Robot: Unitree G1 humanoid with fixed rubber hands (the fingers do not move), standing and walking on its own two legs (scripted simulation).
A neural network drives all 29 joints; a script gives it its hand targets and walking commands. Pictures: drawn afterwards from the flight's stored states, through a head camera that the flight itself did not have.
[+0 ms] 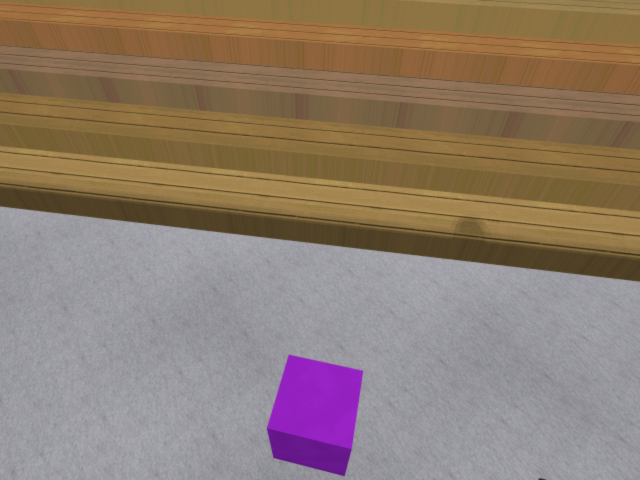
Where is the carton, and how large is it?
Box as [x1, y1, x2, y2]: [267, 355, 362, 475]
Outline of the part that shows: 289,355 267,426 273,457 344,475 351,449 362,371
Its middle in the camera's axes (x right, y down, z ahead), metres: +0.00 +0.50 +1.09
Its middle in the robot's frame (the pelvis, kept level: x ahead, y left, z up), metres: +0.45 +0.00 -0.66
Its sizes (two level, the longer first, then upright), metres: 0.210 0.200 0.250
